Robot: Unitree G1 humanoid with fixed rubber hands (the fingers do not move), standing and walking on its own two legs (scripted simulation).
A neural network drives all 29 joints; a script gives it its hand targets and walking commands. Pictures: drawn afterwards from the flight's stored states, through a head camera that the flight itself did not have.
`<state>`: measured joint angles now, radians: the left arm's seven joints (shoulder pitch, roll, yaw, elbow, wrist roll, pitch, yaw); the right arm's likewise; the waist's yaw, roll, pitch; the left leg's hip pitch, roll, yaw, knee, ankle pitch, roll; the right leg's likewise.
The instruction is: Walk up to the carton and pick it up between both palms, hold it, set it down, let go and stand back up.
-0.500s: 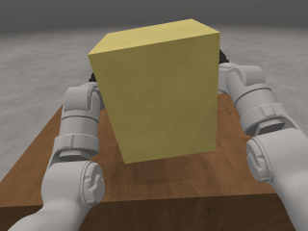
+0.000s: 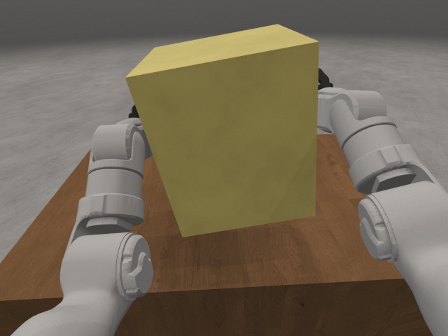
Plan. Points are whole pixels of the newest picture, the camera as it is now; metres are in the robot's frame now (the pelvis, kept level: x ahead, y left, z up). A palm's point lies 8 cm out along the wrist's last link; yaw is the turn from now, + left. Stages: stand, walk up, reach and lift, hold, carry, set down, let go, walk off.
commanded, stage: hold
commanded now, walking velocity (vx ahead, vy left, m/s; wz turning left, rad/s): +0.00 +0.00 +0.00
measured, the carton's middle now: (231, 127) +0.36 -0.01 +0.30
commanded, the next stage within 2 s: none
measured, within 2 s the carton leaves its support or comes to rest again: neither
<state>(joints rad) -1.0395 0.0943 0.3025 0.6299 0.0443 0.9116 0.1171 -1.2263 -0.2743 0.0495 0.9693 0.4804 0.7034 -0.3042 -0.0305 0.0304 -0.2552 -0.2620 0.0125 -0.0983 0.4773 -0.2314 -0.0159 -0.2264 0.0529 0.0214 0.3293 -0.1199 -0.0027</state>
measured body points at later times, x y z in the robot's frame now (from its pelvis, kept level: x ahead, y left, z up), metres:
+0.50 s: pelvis +0.00 +0.00 +0.00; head -0.10 +0.00 +0.44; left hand +0.39 +0.14 +0.29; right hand +0.39 -0.16 +0.32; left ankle +0.01 +0.12 -0.74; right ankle +0.03 -0.12 -0.74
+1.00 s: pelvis +0.00 +0.00 +0.00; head -0.09 +0.01 +0.44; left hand +0.39 +0.14 +0.28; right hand +0.39 -0.16 +0.32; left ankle +0.01 +0.12 -0.74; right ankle +0.03 -0.12 -0.74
